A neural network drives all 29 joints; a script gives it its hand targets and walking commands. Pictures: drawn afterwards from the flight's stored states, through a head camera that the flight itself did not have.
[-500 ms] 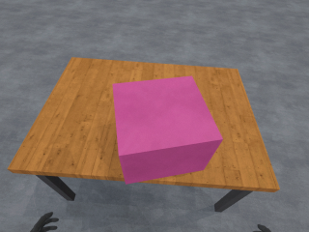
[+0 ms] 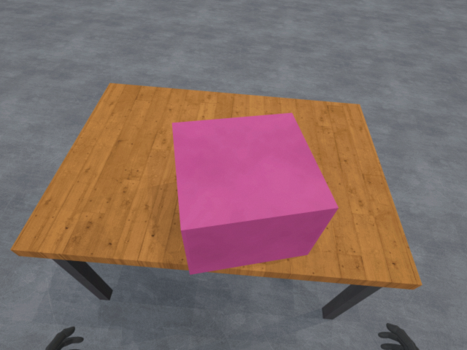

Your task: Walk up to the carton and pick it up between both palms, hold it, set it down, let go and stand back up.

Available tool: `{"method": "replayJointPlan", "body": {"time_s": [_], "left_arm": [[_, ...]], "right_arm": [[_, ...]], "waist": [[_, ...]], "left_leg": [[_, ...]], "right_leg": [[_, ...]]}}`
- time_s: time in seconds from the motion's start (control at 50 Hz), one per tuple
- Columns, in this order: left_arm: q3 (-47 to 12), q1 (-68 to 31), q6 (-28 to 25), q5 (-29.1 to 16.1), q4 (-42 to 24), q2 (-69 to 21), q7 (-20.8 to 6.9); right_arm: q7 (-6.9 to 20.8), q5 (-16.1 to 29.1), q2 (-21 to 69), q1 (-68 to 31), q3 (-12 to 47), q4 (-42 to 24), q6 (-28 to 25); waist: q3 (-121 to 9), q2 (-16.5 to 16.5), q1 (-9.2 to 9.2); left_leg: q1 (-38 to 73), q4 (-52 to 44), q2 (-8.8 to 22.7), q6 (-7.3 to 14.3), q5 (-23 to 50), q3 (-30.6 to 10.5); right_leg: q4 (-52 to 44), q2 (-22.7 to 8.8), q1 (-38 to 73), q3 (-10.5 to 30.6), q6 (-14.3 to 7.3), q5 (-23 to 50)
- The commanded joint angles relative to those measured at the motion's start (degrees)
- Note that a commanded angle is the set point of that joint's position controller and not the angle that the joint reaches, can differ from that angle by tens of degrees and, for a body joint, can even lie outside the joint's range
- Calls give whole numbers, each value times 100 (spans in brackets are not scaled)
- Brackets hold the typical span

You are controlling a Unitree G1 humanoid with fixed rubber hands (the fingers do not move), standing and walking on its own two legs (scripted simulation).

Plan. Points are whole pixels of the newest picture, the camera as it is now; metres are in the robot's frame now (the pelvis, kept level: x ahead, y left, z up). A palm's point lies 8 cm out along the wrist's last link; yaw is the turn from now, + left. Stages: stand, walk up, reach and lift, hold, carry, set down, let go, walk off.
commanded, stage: reach and lift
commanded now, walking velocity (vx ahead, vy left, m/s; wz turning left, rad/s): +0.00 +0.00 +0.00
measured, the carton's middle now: (242, 191) +0.47 -0.02 -0.09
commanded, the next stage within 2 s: none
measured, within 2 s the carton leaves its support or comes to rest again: neither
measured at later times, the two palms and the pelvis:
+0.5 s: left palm (86, 338) +0.14 +0.25 -0.09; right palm out of the picture +0.08 -0.31 -0.07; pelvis -0.05 +0.00 -0.01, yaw -6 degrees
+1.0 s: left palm (103, 307) +0.19 +0.23 -0.07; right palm out of the picture +0.13 -0.30 -0.06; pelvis +0.01 +0.01 +0.00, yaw -8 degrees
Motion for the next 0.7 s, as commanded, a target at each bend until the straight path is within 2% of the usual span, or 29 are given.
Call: {"method": "replayJointPlan", "body": {"time_s": [0.0,0.02,0.04,0.06,0.12,0.14,0.16,0.18,0.2,0.22,0.24,0.26,0.3,0.32,0.34,0.4,0.42,0.46,0.5,0.52,0.54,0.58,0.6,0.62,0.64,0.66,0.68], "left_arm": [[370,-1740,1471,119,-2289,944,214],[461,-1519,1600,266,-2236,925,239],[549,-1338,1681,438,-2437,931,255],[581,-1178,1762,538,-2443,817,252],[687,-397,1930,676,-2505,489,221],[771,-290,1937,707,-2547,442,197],[806,-262,1912,730,-2530,372,191],[826,-386,1885,714,-2657,369,188],[823,-518,1871,689,-2580,405,190],[823,-627,1906,724,-2582,352,211],[851,-758,1896,686,-2598,346,240],[914,-877,1892,683,-2630,308,277],[979,-1172,1808,624,-2750,332,349],[903,-1244,1773,557,-2828,309,405],[896,-1351,1757,561,-2783,251,425],[833,-1510,1643,483,-3055,177,483],[890,-1416,1600,542,-2924,223,511],[746,-1334,1521,409,-3337,75,550],[705,-1162,1472,434,-3249,39,600],[671,-1177,1415,404,-3230,-6,620],[591,-1233,1370,332,-3312,-41,636],[585,-1169,1299,289,-3277,-19,630],[572,-1195,1242,264,-3327,-17,651],[590,-1066,1200,254,-3277,-53,657],[465,-985,1154,155,-3465,-209,684],[436,-958,1138,150,-3370,-251,695],[456,-757,1102,194,-3327,-286,730]], "right_arm": [[431,-340,-1216,-1489,-886,-78,-820],[486,-264,-1298,-1330,-729,-102,-820],[526,-176,-1303,-1055,-645,47,-852],[525,-112,-1403,-997,-716,197,-842],[560,450,-1414,-580,-383,17,-871],[558,601,-1351,-558,-275,-196,-872],[535,569,-1293,-610,-292,-349,-865],[519,583,-1204,-660,-245,-575,-856],[522,584,-1210,-730,-314,-689,-826],[551,549,-1138,-775,-300,-775,-728],[564,445,-1072,-1042,-349,-995,-660],[599,415,-959,-1083,-318,-1053,-573],[682,316,-835,-1293,-339,-1380,-498],[738,349,-835,-1328,-326,-1412,-462],[790,354,-772,-1315,-283,-1495,-405],[894,361,-728,-1342,-367,-1707,-345],[907,385,-650,-1238,-385,-1676,-333],[949,434,-729,-1100,-428,-1813,-346],[1028,489,-701,-986,-365,-1748,-357],[1055,511,-714,-964,-367,-1845,-388],[1063,526,-751,-1024,-401,-1921,-412],[1052,480,-777,-1003,-447,-2064,-452],[1035,448,-820,-974,-472,-2063,-494],[1051,472,-827,-919,-451,-1929,-490],[1091,506,-894,-925,-514,-2045,-545],[1120,550,-940,-854,-520,-1877,-529],[1161,542,-1009,-824,-538,-1925,-557]], "waist": [[-684,-19,-315],[-699,-87,-209],[-970,88,-238],[-1201,117,-239],[-1642,87,-46],[-1681,68,9],[-1626,-11,70],[-1417,4,125],[-1082,-91,6],[-984,-27,59],[-654,-189,65],[-455,-174,156],[-206,-202,180],[-233,-103,119],[-65,-183,86],[-199,-94,35],[-294,-130,96],[-477,-5,-22],[-612,129,-33],[-521,33,20],[-627,-10,-47],[-633,-222,-51],[-635,-230,-112],[-580,-286,-61],[-751,-177,-59],[-702,-140,-48],[-648,-240,-9]], "left_leg": [[-846,251,199,-109,949,773],[-804,316,192,-117,1136,782],[-501,477,183,-149,1658,701],[-318,560,204,-157,1904,611],[473,593,151,-186,2674,576],[469,491,128,-159,2591,580],[386,406,82,-113,2466,569],[205,301,46,-72,2075,637],[-100,125,53,-26,1654,635],[-360,1,19,11,1238,703],[-566,-164,14,75,830,760],[-690,-255,12,106,424,869],[-1038,-297,-14,154,-280,923],[-1030,-335,19,156,-528,957],[-1131,-354,-1,186,-632,965],[-1110,-325,32,194,-1000,1014],[-1153,-295,-11,212,-1038,1005],[-1076,-248,30,161,-941,935],[-976,-237,54,155,-981,909],[-967,-222,40,129,-1090,908],[-963,-240,46,154,-1132,890],[-1034,-157,30,188,-1143,895],[-1046,-173,24,199,-1110,859],[-1009,-200,2,217,-967,783],[-741,-247,47,182,-959,729],[-721,-280,40,171,-903,721],[-636,-347,68,164,-800,675]], "right_leg": [[372,-33,154,525,127,648],[405,-36,294,509,92,838],[576,31,365,487,70,1134],[574,47,327,436,39,1258],[429,131,552,423,61,1906],[317,144,656,430,86,2033],[278,169,717,490,93,2116],[208,166,742,569,116,1939],[171,158,718,564,127,1655],[59,139,715,643,124,1407],[-41,134,655,684,127,945],[-171,76,612,820,128,414],[-397,-58,330,1113,98,-573],[-412,-76,243,1144,48,-1000],[-508,-118,222,1258,13,-1163],[-575,-171,22,1323,-60,-1852],[-541,-170,29,1365,-55,-1898],[-449,-140,-36,1346,-71,-1707],[-442,-71,-116,1292,-98,-1674],[-435,-109,-172,1343,-107,-1854],[-444,-82,-197,1279,-126,-1855],[-435,-87,-218,1372,-138,-1975],[-430,-63,-179,1336,-117,-1902],[-385,-47,-251,1325,-112,-1634],[-367,-6,-425,1190,-144,-1524],[-391,10,-518,1192,-163,-1397],[-302,88,-497,1062,-150,-1187]]}}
